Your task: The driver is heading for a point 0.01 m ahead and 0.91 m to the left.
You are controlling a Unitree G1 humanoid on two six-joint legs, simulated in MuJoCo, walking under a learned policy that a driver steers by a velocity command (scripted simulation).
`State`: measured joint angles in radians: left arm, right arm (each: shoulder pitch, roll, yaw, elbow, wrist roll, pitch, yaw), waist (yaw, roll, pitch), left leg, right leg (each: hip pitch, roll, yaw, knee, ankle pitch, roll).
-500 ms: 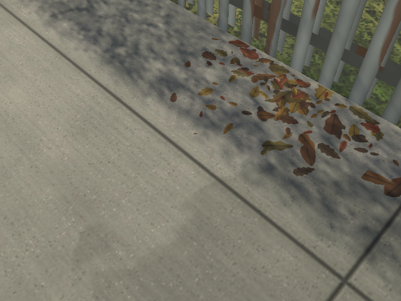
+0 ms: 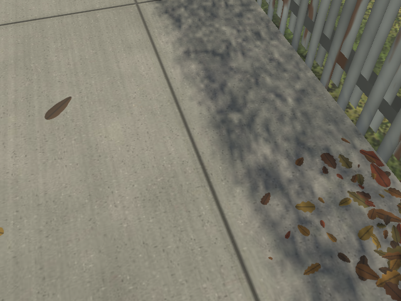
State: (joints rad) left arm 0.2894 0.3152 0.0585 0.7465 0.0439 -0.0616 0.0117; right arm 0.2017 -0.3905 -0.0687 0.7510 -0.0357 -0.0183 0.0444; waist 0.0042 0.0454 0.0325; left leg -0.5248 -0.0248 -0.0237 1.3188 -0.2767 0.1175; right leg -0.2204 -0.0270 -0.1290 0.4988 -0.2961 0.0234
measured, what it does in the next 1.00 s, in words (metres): walks ahead, turning left: left foot, then right foot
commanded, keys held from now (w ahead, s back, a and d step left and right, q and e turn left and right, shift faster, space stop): w+q+shift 0.34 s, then w+shift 0.36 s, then shift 0.14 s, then q+shift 0.16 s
